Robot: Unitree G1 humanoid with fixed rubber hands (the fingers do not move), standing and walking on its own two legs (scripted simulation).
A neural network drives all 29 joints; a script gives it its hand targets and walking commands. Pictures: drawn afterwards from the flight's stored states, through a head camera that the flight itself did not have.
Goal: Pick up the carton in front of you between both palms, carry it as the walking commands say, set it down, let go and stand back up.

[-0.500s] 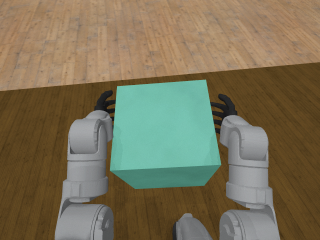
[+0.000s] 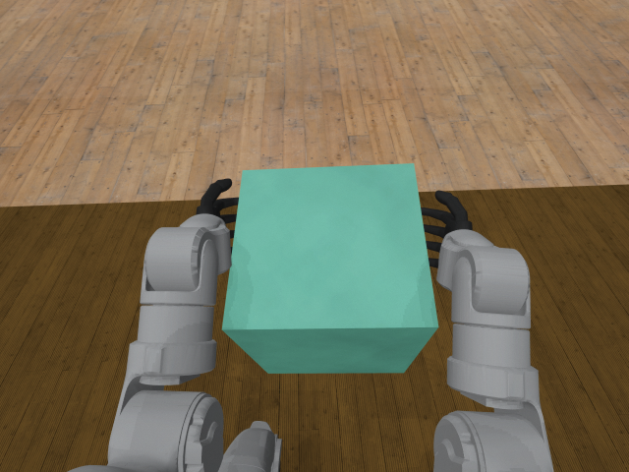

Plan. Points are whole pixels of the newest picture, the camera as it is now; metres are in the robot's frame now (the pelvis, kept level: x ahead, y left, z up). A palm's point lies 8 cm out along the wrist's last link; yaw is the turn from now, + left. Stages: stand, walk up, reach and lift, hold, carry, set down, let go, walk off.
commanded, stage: carry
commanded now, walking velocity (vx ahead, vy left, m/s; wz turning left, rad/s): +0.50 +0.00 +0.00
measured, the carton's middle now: (331, 282) +0.36 +0.01 +0.01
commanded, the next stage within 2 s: none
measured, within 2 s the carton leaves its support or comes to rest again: neither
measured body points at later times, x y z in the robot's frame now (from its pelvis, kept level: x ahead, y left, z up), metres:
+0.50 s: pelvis +0.29 +0.05 -0.04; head +0.34 +0.06 +0.41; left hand +0.67 +0.17 +0.05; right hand +0.64 -0.12 +0.04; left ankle +0.24 +0.09 -0.77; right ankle +0.39 -0.11 -0.71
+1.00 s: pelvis +0.57 +0.01 -0.07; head +0.62 +0.00 +0.38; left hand +0.94 +0.18 +0.03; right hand +0.95 -0.12 +0.02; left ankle +0.65 +0.17 -0.74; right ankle +0.54 -0.04 -0.80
